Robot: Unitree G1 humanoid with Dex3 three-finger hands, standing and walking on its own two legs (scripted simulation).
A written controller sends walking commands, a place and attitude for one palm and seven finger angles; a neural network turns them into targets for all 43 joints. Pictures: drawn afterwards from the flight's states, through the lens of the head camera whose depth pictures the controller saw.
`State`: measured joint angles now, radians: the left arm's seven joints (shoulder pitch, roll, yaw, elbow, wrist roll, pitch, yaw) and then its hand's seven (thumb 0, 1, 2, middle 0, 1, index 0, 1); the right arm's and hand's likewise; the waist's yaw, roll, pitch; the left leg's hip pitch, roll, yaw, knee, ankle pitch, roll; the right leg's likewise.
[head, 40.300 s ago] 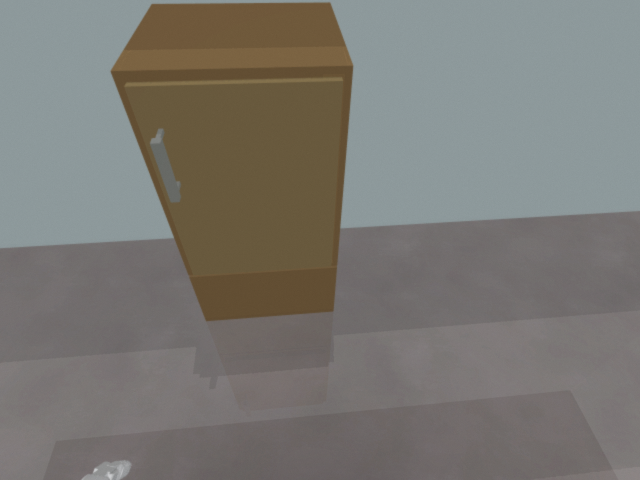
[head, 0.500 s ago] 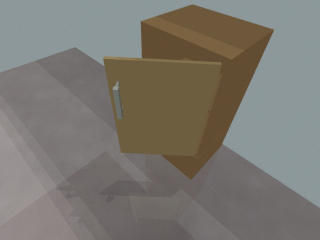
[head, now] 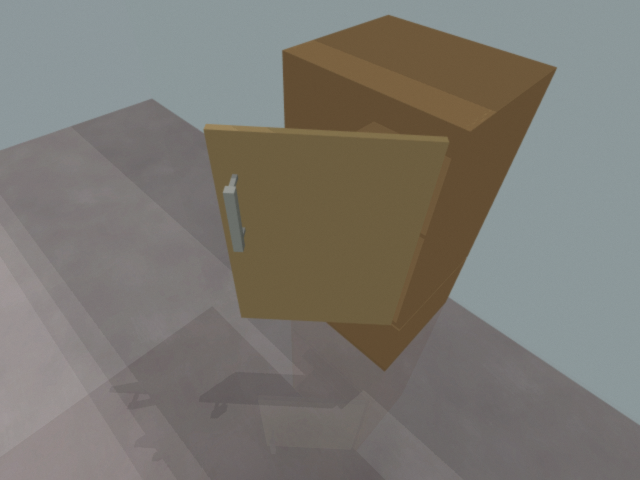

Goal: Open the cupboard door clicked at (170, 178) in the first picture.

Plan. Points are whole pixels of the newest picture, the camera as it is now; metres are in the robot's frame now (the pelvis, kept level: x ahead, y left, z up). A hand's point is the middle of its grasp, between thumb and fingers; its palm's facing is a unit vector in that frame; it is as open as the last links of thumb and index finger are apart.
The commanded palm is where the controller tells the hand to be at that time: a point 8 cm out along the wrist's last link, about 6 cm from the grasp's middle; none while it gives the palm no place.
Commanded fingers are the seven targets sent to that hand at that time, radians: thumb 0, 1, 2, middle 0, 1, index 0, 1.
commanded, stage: shuffle to correct the standing spot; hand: left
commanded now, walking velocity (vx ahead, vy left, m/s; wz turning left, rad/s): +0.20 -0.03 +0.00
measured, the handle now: (236, 214) +0.59 +0.21 -0.05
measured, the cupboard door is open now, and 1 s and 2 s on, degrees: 42 42 42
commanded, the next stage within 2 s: come to a stop and stand still in 0.06 s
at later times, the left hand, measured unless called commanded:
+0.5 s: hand out of the picture +0.07 +0.16 -0.16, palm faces +0.07 -0.98 -0.18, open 7.3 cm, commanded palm none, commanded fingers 0.00 0.90 0.90 -0.20 -0.30 -0.20 -0.30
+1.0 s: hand (186, 465) +0.18 +0.20 -0.15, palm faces +0.03 -0.96 -0.28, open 7.4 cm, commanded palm none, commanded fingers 0.00 0.90 0.90 -0.20 -0.30 -0.20 -0.30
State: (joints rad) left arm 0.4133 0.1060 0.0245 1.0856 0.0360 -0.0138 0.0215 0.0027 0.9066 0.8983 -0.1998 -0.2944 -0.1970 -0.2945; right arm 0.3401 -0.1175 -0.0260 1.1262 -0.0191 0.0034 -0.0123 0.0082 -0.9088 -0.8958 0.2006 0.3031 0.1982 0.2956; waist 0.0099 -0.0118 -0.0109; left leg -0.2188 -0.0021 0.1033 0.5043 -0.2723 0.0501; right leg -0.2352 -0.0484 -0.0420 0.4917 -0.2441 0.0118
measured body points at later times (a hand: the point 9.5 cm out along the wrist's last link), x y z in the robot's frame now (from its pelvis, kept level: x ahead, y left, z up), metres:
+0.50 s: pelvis +0.08 +0.00 +0.01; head +0.12 +0.01 +0.46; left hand +0.07 +0.21 -0.15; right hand +0.09 -0.23 -0.14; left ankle +0.01 +0.08 -0.71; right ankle +0.03 -0.14 -0.70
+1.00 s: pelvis +0.06 -0.01 -0.01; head +0.05 -0.02 +0.44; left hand +0.17 +0.25 -0.13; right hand +0.17 -0.28 -0.14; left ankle +0.05 +0.09 -0.74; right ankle +0.13 -0.13 -0.74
